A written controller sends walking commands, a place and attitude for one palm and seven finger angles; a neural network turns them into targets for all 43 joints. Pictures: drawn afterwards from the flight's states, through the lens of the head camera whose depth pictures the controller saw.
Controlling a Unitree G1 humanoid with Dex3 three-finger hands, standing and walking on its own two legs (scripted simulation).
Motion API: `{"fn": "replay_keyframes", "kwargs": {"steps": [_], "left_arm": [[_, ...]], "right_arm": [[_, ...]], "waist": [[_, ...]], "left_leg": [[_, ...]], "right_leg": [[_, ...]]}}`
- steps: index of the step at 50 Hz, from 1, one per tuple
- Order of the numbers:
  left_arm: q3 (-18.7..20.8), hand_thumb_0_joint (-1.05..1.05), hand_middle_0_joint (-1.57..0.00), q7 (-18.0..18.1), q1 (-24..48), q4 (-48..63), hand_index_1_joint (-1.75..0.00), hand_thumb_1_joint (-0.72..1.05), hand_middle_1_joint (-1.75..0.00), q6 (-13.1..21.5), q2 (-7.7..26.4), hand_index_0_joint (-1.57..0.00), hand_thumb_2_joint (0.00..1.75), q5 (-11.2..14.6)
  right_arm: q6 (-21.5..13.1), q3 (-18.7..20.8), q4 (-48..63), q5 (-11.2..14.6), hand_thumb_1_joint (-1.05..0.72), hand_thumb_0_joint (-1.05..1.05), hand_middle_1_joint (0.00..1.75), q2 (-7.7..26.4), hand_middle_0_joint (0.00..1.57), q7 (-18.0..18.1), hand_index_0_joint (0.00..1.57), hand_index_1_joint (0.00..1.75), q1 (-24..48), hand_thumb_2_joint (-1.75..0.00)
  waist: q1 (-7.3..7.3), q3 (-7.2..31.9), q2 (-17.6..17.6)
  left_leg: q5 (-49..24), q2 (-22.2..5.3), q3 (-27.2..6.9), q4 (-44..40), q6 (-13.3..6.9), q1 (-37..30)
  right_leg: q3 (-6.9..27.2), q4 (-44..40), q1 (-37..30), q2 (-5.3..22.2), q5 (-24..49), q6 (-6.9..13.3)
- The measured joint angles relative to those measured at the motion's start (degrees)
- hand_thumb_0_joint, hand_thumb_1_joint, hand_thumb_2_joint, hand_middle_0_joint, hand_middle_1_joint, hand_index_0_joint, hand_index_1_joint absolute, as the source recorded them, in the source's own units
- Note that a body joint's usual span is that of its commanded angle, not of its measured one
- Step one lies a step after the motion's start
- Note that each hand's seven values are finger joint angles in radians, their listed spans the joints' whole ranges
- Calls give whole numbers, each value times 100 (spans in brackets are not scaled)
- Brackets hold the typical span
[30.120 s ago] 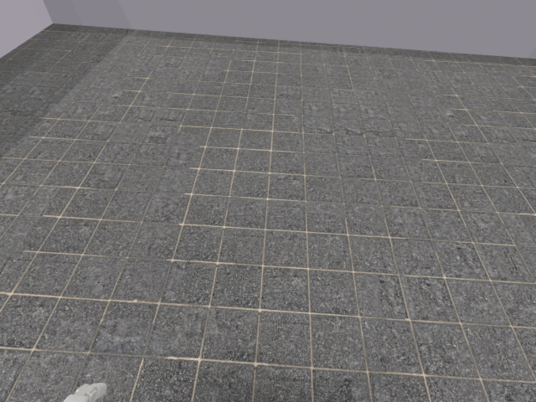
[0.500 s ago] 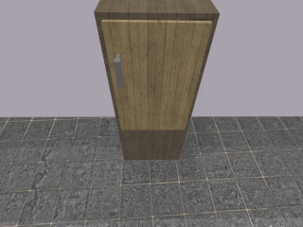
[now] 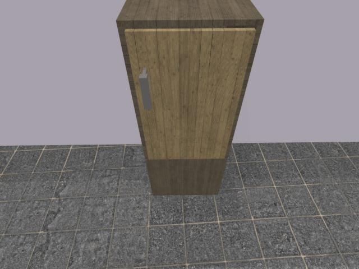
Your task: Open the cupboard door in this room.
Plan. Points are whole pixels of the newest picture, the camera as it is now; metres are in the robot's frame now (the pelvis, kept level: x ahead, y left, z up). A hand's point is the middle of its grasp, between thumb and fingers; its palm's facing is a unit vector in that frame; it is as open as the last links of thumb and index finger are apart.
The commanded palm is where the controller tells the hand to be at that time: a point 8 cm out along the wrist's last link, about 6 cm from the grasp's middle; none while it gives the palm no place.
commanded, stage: look again from close up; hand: left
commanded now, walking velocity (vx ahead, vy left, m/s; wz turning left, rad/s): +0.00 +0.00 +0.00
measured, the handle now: (146, 88) +0.62 +0.14 +0.06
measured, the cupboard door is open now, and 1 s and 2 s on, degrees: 0 0 0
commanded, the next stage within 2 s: shuffle to correct the standing spot in 0.22 s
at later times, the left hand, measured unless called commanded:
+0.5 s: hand out of the picture +0.02 +0.18 -0.18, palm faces +0.00 -0.98 -0.19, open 7.4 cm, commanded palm none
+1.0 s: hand out of the picture +0.02 +0.13 -0.19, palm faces +0.06 -0.99 -0.12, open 7.4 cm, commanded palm none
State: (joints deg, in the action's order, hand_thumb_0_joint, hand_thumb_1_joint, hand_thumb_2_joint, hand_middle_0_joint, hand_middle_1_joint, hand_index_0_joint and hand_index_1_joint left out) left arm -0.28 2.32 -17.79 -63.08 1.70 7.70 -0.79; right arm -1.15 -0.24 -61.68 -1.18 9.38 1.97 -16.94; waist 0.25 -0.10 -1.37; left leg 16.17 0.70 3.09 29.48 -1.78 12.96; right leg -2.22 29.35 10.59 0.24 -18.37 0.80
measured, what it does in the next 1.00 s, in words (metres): walks ahead: left foot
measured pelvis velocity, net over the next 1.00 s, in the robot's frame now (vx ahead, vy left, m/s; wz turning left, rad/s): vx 0.10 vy -0.03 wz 0.00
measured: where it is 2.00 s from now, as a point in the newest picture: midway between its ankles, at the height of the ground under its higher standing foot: outside the picture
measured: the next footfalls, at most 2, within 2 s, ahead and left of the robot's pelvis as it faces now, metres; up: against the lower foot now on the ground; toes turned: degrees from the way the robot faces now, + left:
left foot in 0.90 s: +0.14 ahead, +0.08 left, +0.00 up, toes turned +9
right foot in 1.30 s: +0.22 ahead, -0.23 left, +0.00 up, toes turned -4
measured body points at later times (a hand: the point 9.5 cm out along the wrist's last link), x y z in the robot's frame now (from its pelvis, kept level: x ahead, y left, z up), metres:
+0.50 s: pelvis +0.01 +0.00 +0.00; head +0.02 +0.00 +0.45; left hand +0.02 +0.23 -0.16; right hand +0.02 -0.23 -0.16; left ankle +0.00 +0.10 -0.74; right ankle -0.03 -0.11 -0.74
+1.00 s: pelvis +0.10 -0.03 -0.01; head +0.12 +0.01 +0.44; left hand +0.02 +0.18 -0.18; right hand +0.17 -0.25 -0.14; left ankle +0.10 +0.07 -0.74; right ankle +0.01 -0.13 -0.66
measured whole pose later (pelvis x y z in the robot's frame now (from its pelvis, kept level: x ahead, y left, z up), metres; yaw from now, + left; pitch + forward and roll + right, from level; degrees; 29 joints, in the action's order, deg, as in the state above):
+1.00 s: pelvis +0.10 -0.03 -0.01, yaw +0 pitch +1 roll +0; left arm 2.1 0.8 -23.9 -64.9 -2.1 8.9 -1.9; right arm -2.8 0.7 -57.9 -1.6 7.2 2.8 -11.8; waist -0.5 -1.3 4.3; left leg 19.7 -2.9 8.4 36.3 -2.1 17.5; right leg -2.4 65.0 21.8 -0.5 -27.3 1.1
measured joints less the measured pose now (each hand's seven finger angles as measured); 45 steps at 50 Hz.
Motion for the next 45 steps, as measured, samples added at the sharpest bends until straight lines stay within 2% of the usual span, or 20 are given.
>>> {"fn": "replay_keyframes", "kwargs": {"steps": [14, 26, 31, 34, 37, 39, 42, 44, 45], "left_arm": [[33, 0, -20, -37, 290, 213, -30, 91, -30, -65, 279, -19, 90, 3], [71, 0, -20, -144, 41, 154, -30, 91, -30, -190, 266, -19, 90, -82], [122, 0, -20, -190, -135, 150, -30, 91, -30, -178, 215, -19, 90, -106], [155, 0, -20, -181, -265, 165, -30, 91, -30, -93, 167, -19, 90, -97], [185, 0, -20, -119, -427, 142, -30, 91, -30, 16, 142, -19, 90, -115], [187, 0, -20, -75, -552, 92, -30, 91, -30, 42, 108, -19, 90, -138], [164, 0, -20, -57, -725, -30, -30, 91, -30, -15, 57, -19, 90, -144], [148, 0, -20, -79, -841, -116, -30, 91, -30, -82, 26, -19, 90, -99], [146, 0, -20, -95, -890, -159, -30, 90, -30, -121, 3, -20, 90, -74]], "right_arm": [[-29, -52, -47, 9, -92, 0, 30, 20, 20, -25, 20, 29, 196, -90], [64, 0, -77, -41, -90, 0, 30, -84, 20, -65, 20, 29, 47, -90], [65, 55, -56, -42, -90, 0, 30, -130, 20, -38, 20, 29, -127, -90], [72, 69, -77, -31, -90, 0, 30, -119, 20, -26, 20, 29, -181, -90], [133, 97, -106, -30, -90, 0, 30, -145, 20, -33, 20, 29, -103, -90], [149, 125, -72, -23, -90, 0, 30, -148, 20, -45, 20, 29, 50, -90], [115, 169, 68, -6, -92, 1, 30, -100, 20, -43, 20, 29, 329, -90], [4, 159, 205, -8, -92, 1, 30, -79, 20, -24, 20, 29, 487, -90], [-72, 162, 269, -25, -92, 1, 30, -71, 20, -2, 20, 29, 552, -90]], "waist": [[-12, -31, 195], [8, 24, 328], [3, 27, 260], [-27, 16, 165], [-120, -35, 244], [-199, -95, 321], [-228, -174, 418], [-189, -222, 457], [-158, -233, 451]], "left_leg": [[-85, 17, 98, -232, -10, -150], [118, 47, 24, 0, -2, -40], [308, -10, -105, 219, 75, 94], [518, -134, -167, 627, 42, 274], [1240, -175, -39, 1901, -16, 749], [1444, -191, 65, 2368, -30, 1021], [1089, -233, 253, 1836, -25, 1127], [239, -237, 387, 941, -44, 903], [-108, -275, 403, 780, -118, 829]], "right_leg": [[101, -112, -61, 13, 58, -18], [26, 199, 53, 48, -214, 20], [-101, 331, 106, -9, -414, 101], [-230, 299, 48, -126, -508, 194], [-324, 163, -126, -161, -563, 291], [-320, 3, -277, -172, -543, 299], [-304, -124, -453, -176, -583, 256], [-283, 142, -446, -185, -765, 225], [-277, 601, -277, -193, -880, 204]]}}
